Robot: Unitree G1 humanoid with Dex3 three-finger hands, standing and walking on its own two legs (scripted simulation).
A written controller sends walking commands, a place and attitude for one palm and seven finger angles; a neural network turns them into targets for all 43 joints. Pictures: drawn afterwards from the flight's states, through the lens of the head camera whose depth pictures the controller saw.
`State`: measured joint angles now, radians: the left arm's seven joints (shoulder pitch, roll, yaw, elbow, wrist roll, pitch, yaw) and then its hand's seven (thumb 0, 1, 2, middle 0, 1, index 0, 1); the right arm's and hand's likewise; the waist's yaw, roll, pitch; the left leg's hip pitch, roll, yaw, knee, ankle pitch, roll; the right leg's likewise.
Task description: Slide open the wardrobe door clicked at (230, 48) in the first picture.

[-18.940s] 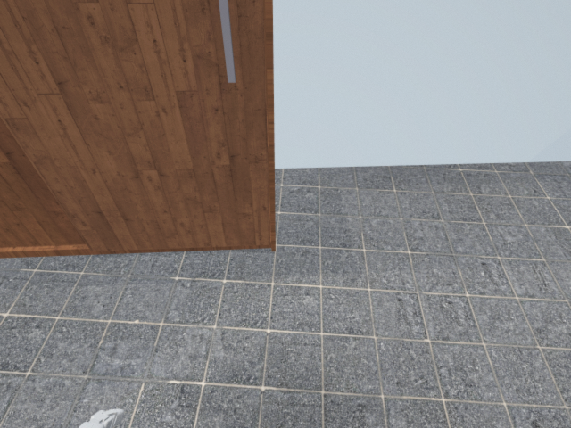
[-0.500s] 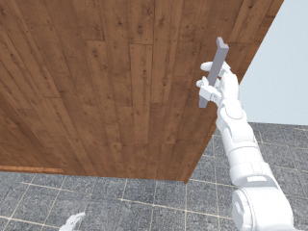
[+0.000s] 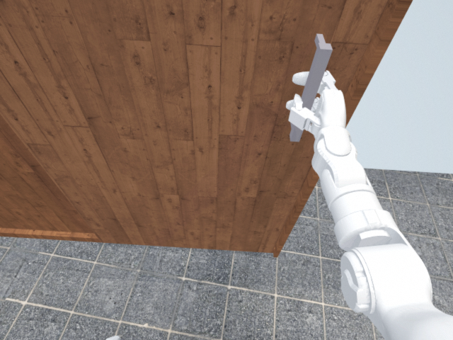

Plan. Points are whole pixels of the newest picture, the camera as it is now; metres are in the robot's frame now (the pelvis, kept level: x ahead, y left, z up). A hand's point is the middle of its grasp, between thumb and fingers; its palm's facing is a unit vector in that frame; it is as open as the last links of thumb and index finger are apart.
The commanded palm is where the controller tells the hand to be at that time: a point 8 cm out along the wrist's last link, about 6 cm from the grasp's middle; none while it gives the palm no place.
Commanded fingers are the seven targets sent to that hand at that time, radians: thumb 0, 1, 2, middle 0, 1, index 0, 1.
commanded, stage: step sideways, sliding the door along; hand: right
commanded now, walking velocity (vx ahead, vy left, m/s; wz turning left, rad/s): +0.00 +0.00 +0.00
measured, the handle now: (306, 93) +0.53 -0.09 +0.16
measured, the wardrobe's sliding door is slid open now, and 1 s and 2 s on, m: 0.01 0.06 0.47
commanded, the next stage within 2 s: none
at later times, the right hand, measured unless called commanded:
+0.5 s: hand (288, 113) +0.48 -0.05 +0.15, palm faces +0.10 +0.98 -0.15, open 5.9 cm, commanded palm +0.45 -0.06 +0.17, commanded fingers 0.00 -0.90 -0.90 0.45 1.40 0.45 1.40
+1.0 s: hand (260, 110) +0.48 -0.01 +0.15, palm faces +0.33 +0.94 -0.12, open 6.3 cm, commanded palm +0.45 +0.01 +0.16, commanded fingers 0.00 -0.90 -0.90 0.45 1.40 0.45 1.40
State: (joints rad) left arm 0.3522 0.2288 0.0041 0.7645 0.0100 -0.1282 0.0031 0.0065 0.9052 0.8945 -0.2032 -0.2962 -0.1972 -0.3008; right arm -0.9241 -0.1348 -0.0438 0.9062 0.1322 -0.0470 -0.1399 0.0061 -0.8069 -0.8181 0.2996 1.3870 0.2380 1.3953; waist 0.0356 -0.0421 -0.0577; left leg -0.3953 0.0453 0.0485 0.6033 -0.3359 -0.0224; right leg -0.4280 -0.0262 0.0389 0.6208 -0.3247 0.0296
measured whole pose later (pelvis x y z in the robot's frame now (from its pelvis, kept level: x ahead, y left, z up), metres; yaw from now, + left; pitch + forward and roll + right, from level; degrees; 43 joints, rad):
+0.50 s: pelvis +0.01 +0.06 -0.01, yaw -1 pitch -1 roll -1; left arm 0.26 0.22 -0.02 0.76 -0.04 -0.03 0.09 0.01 0.90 0.89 -0.21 -0.30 -0.20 -0.30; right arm -0.87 -0.23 -0.07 0.82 0.12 -0.08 -0.12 -0.02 -0.76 -0.85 0.40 1.37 0.23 1.40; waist 0.02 -0.07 0.14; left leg -0.27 -0.02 0.12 0.68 -0.39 0.09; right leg -0.40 -0.06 0.04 1.02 -0.51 0.01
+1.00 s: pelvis +0.08 +0.21 -0.02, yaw -5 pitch -4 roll +2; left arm 0.06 0.17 -0.01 0.61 -0.05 -0.10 0.02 0.01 0.90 0.89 -0.21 -0.30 -0.20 -0.30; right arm -0.66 -0.25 -0.08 0.34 0.11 -0.07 -0.14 -0.02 -0.76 -0.87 0.42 1.40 0.15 1.39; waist -0.11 -0.10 0.28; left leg -0.33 0.05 0.09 0.71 -0.28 -0.03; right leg -0.28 -0.33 0.05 0.76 -0.35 0.07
